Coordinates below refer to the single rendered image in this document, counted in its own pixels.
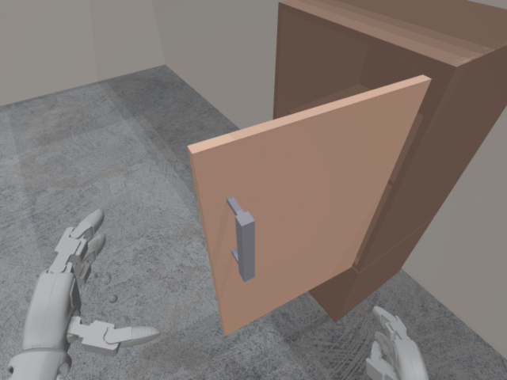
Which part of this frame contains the right robot hand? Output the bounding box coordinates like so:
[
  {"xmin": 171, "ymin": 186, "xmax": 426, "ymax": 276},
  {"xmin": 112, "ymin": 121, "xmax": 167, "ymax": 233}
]
[{"xmin": 366, "ymin": 306, "xmax": 429, "ymax": 380}]

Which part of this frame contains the left robot hand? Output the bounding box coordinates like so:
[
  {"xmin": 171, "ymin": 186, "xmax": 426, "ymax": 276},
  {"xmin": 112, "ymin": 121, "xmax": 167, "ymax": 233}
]
[{"xmin": 22, "ymin": 209, "xmax": 161, "ymax": 357}]

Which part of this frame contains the robot left forearm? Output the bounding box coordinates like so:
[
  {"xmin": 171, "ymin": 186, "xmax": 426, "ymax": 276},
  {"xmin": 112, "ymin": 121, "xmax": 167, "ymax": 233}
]
[{"xmin": 7, "ymin": 348, "xmax": 72, "ymax": 380}]

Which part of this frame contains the handle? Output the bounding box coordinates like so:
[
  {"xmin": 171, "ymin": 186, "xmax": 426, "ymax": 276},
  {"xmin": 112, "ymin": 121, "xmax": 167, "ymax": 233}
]
[{"xmin": 227, "ymin": 196, "xmax": 255, "ymax": 282}]

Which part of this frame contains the cupboard door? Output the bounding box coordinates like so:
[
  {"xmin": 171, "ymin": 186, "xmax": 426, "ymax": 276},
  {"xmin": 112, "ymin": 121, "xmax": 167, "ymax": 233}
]
[{"xmin": 187, "ymin": 75, "xmax": 432, "ymax": 336}]

